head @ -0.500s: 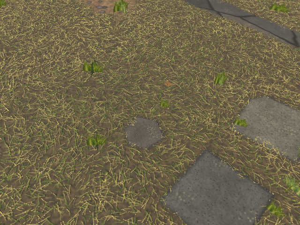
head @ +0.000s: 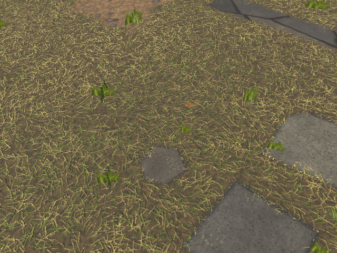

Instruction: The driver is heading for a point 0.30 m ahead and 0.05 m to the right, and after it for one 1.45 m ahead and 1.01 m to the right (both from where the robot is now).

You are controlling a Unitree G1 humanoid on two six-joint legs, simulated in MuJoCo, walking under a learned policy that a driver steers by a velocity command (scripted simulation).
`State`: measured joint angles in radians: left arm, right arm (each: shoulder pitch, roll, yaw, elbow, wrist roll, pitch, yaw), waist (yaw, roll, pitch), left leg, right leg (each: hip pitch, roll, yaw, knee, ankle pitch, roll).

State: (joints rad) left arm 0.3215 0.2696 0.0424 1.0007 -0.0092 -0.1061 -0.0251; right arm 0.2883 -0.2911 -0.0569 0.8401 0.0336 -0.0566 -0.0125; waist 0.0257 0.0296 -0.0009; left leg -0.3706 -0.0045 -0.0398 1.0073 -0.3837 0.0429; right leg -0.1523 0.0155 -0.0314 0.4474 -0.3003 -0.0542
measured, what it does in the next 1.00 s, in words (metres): walks ahead, turning right: left foot, then right foot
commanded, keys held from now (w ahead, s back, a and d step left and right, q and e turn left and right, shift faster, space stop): w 0.16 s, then w+e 0.66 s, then e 0.18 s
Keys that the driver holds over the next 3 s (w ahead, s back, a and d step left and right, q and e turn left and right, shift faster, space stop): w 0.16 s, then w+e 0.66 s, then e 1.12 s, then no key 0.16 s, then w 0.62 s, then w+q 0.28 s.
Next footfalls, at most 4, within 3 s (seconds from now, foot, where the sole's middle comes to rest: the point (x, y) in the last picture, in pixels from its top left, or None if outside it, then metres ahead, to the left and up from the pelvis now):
0.36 left None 0.38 0.14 -0.78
0.90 right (235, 236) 0.60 -0.18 -0.78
1.38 left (201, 194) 0.79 -0.05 -0.78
1.80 right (245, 244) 0.57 -0.21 -0.78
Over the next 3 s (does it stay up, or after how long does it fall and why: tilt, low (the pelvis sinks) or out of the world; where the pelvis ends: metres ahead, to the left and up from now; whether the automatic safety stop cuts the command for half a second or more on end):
stays up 0.72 -0.44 0.00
